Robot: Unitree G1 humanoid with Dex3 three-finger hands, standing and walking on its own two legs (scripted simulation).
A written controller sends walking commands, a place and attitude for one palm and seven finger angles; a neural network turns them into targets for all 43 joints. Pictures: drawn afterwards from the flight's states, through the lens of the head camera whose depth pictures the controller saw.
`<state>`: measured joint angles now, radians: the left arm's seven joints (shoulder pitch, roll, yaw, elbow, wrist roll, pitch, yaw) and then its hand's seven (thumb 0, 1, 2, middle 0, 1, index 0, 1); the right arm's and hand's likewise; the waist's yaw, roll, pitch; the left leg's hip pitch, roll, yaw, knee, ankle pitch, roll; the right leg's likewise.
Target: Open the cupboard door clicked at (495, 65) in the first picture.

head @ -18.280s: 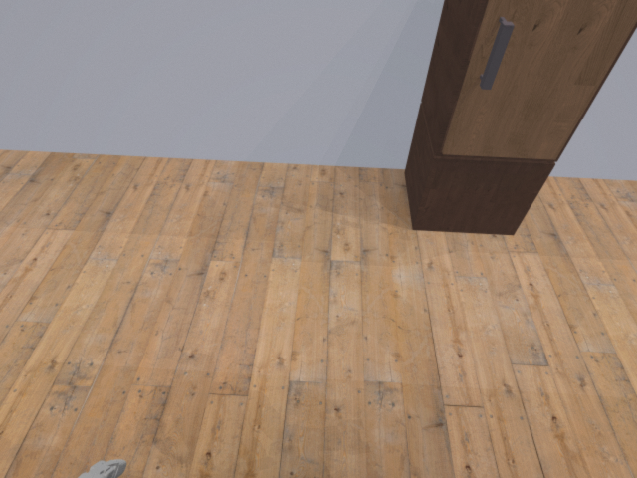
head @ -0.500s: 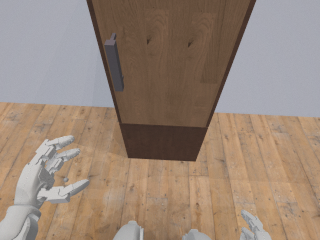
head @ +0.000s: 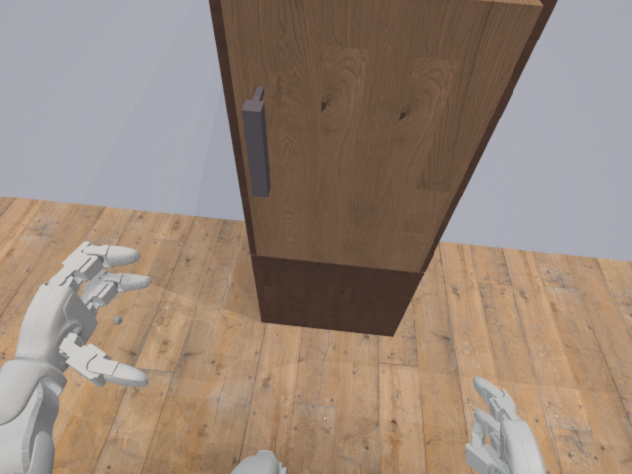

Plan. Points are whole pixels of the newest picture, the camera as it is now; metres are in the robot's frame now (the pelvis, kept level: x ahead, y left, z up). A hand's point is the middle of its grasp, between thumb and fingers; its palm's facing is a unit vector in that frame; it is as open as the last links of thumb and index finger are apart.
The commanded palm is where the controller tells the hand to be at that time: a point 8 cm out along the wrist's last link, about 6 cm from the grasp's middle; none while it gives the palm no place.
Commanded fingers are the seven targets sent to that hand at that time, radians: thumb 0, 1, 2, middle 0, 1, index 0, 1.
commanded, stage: raise the hand with hooked fingers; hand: left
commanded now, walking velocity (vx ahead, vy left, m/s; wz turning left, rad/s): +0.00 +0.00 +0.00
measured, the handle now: (260, 144) +0.59 +0.14 +0.07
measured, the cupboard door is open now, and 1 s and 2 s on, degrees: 0 0 0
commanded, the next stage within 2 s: move the hooked fingers beside the handle in 0.76 s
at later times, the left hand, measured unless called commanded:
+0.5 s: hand (119, 285) +0.30 +0.26 +0.09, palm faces -0.03 -1.00 -0.02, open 14.0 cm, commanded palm +0.27 +0.30 +0.09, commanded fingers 0.00 -0.50 0.30 -0.30 -1.20 -0.30 -1.20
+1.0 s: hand (123, 280) +0.30 +0.25 +0.09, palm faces +0.00 -1.00 -0.02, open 14.0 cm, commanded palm +0.29 +0.30 +0.09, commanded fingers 0.00 -0.50 0.30 -0.30 -1.20 -0.30 -1.20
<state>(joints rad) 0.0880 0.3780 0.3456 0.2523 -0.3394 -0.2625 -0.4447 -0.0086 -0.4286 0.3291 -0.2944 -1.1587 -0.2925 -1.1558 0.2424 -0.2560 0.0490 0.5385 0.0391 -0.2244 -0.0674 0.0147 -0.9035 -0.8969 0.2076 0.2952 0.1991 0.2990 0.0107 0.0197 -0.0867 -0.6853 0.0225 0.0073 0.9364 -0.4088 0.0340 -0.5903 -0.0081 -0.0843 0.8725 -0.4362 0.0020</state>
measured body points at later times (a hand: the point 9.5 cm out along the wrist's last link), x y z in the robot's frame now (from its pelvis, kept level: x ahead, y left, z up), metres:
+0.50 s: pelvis +0.00 -0.01 +0.01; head +0.04 +0.00 +0.46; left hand +0.29 +0.31 +0.09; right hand +0.15 -0.27 -0.07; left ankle +0.03 +0.09 -0.69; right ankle +0.00 -0.13 -0.69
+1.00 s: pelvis +0.00 -0.02 +0.01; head +0.04 -0.02 +0.46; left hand +0.30 +0.31 +0.09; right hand +0.16 -0.27 -0.07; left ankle +0.03 +0.09 -0.69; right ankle +0.00 -0.13 -0.69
